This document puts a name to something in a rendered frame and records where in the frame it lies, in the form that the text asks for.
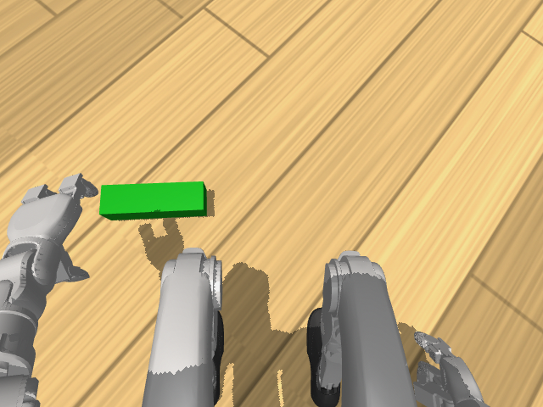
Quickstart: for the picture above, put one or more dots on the right robot foot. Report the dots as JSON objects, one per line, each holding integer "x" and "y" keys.
{"x": 320, "y": 395}

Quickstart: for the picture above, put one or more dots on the left robot arm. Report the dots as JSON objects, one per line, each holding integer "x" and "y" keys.
{"x": 28, "y": 272}

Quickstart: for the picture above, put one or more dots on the carton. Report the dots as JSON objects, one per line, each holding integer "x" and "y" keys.
{"x": 153, "y": 200}

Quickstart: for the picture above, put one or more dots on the left robot hand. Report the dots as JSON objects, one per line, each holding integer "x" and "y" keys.
{"x": 52, "y": 216}

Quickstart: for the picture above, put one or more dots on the right robot hand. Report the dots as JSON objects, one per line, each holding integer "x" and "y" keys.
{"x": 448, "y": 386}

